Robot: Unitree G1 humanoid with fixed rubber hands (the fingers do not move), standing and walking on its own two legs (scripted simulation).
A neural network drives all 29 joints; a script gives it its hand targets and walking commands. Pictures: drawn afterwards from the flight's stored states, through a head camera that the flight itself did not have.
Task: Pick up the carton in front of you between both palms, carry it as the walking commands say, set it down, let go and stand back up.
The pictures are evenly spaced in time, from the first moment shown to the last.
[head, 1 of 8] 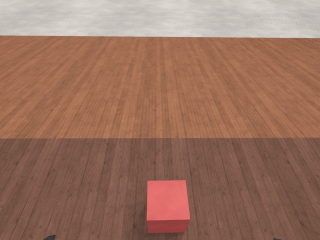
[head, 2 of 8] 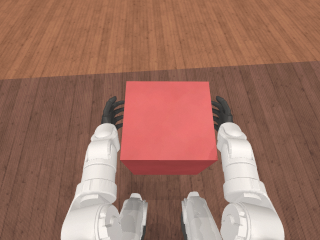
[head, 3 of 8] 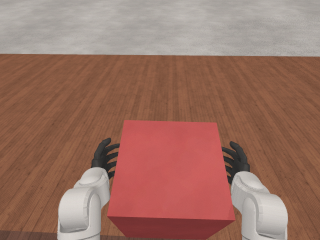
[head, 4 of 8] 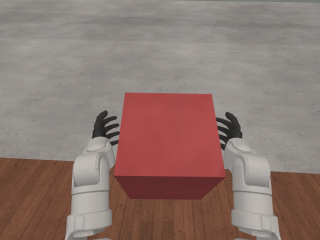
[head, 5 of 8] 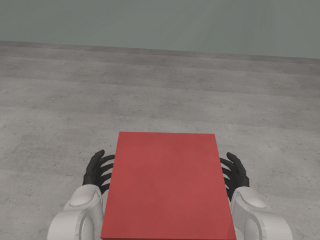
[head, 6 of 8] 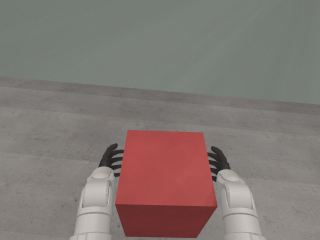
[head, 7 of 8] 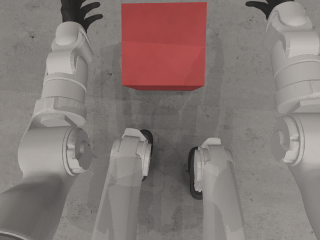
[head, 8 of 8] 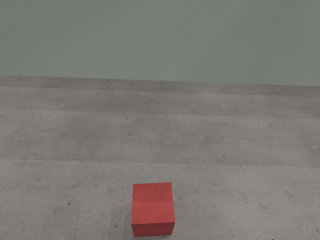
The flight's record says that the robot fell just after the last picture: no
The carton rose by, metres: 0.69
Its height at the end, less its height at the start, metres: -0.50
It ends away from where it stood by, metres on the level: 6.63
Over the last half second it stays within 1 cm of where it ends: yes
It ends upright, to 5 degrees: yes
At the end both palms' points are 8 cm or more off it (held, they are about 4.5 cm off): yes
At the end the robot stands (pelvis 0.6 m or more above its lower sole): yes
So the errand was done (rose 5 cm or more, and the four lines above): yes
